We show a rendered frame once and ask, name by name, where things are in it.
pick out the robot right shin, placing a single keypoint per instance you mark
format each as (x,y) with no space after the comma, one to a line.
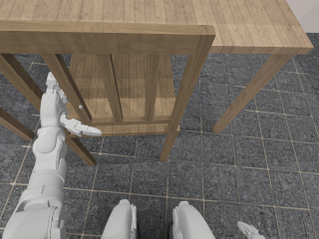
(174,234)

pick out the right robot hand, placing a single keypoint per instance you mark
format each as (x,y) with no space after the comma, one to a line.
(249,230)

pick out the table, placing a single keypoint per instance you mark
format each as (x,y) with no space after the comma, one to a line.
(240,26)

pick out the left robot forearm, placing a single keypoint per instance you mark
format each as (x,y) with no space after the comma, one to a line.
(45,187)

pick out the chair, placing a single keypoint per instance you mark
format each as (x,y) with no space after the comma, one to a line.
(119,72)

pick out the robot left upper arm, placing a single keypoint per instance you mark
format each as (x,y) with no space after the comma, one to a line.
(41,223)

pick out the left robot hand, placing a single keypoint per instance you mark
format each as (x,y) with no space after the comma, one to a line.
(52,108)

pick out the robot left thigh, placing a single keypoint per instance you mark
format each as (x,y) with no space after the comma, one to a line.
(121,222)

